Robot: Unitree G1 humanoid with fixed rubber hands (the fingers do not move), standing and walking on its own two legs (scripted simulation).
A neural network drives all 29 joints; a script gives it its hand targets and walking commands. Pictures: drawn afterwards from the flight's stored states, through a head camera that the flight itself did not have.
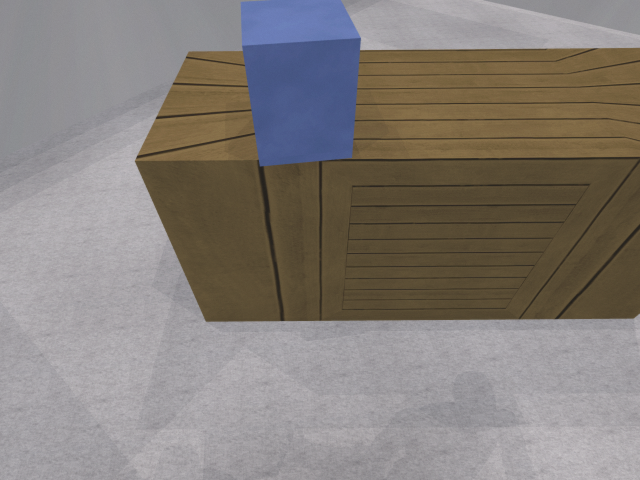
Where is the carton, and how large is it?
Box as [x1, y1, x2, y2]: [241, 0, 360, 166]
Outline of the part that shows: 241,2 242,48 260,166 351,157 360,37 341,1 264,0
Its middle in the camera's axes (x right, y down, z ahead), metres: -0.04 -0.32 +0.81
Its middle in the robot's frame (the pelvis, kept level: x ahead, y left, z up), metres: +0.85 +0.06 +0.08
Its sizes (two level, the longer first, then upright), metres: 0.210 0.200 0.250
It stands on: a pedestal, 0.70 m high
